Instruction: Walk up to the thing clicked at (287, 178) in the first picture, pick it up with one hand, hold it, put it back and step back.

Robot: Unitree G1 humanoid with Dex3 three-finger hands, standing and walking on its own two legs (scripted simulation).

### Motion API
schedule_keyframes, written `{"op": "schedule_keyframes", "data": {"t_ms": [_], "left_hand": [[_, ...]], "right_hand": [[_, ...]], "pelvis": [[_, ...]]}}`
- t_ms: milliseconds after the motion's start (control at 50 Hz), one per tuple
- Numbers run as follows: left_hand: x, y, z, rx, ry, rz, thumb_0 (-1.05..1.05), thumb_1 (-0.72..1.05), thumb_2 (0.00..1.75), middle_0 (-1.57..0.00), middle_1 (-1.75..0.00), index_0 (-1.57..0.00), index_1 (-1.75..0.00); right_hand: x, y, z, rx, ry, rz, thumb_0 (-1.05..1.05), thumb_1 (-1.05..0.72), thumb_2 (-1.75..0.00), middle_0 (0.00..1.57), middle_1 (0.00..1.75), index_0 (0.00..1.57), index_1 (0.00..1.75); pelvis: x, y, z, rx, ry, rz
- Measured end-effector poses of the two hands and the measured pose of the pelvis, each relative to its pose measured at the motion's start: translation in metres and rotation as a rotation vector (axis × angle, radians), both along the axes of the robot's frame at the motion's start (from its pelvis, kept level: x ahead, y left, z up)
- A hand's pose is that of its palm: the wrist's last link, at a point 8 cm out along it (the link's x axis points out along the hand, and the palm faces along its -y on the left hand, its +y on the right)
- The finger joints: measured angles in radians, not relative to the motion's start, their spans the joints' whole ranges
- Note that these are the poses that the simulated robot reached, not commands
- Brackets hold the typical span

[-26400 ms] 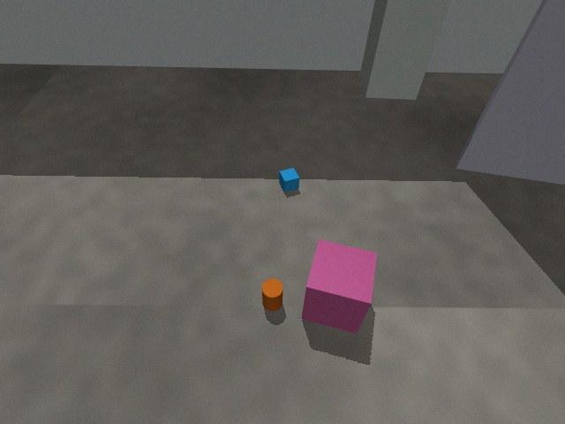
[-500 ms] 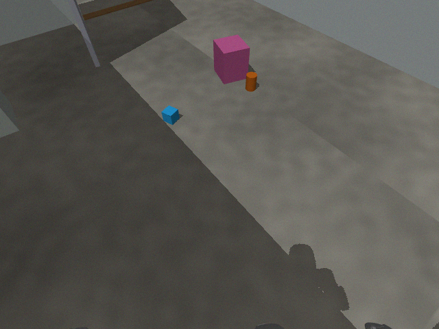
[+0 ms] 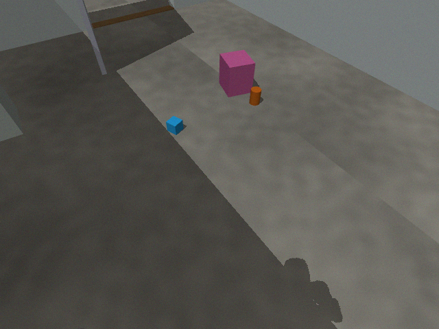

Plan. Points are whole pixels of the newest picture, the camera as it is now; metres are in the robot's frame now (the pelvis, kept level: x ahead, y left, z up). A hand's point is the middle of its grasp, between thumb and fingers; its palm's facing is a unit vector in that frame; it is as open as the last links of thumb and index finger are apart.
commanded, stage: stand
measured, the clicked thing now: (174, 125) +1.42 +0.28 -0.74
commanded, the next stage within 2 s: none
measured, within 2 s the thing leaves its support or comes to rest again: neither
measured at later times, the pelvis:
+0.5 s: pelvis +0.01 +0.00 +0.00, yaw +1 degrees
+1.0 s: pelvis +0.01 +0.00 +0.00, yaw +1 degrees
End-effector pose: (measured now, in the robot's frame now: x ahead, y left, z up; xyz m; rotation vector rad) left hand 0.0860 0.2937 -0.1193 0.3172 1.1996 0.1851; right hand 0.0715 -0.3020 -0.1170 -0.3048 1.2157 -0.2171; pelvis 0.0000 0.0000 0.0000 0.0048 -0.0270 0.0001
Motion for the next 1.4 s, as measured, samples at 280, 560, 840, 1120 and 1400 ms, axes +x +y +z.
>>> {"op": "schedule_keyframes", "data": {"t_ms": [280,560,840,1120,1400], "left_hand": [[-0.016,0.003,0.001,0.012,0.041,0.03,0.01,0.9,0.9,-0.2,-0.3,-0.21,-0.3],[-0.008,0.0,0.001,0.007,0.031,0.028,0.01,0.9,0.9,-0.2,-0.3,-0.21,-0.3],[-0.003,0.001,0.002,0.006,0.005,0.023,0.0,0.9,0.9,-0.2,-0.3,-0.21,-0.3],[-0.016,0.005,0.003,0.011,0.029,0.038,0.01,0.9,0.9,-0.2,-0.3,-0.21,-0.3],[-0.023,0.005,0.002,0.011,0.04,0.043,0.01,0.9,0.9,-0.2,-0.3,-0.21,-0.3]], "right_hand": [[0.015,0.004,-0.002,0.014,0.0,0.021,0.01,-0.9,-0.9,0.2,0.3,0.2,0.3],[0.013,0.002,-0.003,0.011,0.021,0.017,0.01,-0.9,-0.9,0.2,0.3,0.2,0.3],[0.008,0.001,-0.001,0.005,0.021,0.014,0.01,-0.9,-0.9,0.2,0.3,0.2,0.3],[0.004,0.004,-0.002,0.01,0.029,0.022,0.01,-0.9,-0.9,0.2,0.3,0.2,0.3],[0.006,0.004,-0.003,0.01,0.028,0.03,0.01,-0.9,-0.9,0.2,0.3,0.2,0.3]], "pelvis": [[0.005,0.0,0.001,-0.002,0.004,0.011],[0.009,-0.002,0.002,-0.003,0.005,0.019],[0.007,-0.001,0.002,-0.004,-0.003,0.022],[0.005,0.0,0.002,-0.002,-0.007,0.024],[0.005,0.0,0.002,-0.001,-0.006,0.026]]}}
